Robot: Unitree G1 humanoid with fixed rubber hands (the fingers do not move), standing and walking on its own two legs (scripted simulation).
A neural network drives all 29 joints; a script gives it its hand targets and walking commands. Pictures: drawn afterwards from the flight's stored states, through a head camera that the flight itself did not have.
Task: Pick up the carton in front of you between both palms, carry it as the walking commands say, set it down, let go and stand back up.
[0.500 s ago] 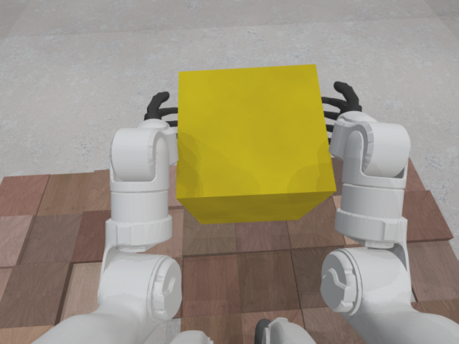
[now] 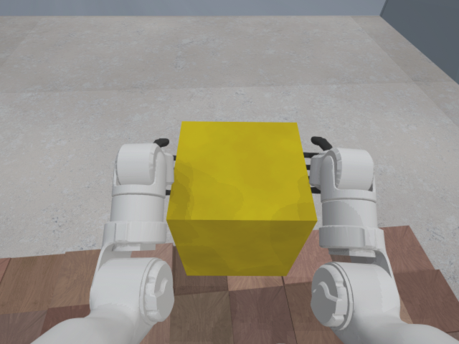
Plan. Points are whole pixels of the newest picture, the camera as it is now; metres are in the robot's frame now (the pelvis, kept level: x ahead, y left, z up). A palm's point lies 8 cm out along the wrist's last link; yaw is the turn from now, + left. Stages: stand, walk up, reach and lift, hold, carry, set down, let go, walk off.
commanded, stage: carry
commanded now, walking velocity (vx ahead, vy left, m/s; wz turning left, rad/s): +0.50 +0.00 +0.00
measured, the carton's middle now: (237, 204) +0.37 +0.00 +0.02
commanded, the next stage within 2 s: none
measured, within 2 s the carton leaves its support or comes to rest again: neither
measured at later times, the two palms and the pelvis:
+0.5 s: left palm (177, 111) +0.56 +0.13 +0.09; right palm (302, 104) +0.59 -0.15 +0.10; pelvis +0.29 -0.03 +0.03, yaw +3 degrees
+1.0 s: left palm (159, 11) +0.91 +0.22 +0.17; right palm (260, 11) +0.91 -0.06 +0.18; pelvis +0.53 +0.06 +0.00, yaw +2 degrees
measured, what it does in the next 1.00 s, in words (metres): walks ahead: right foot 0.03 m higher, then left foot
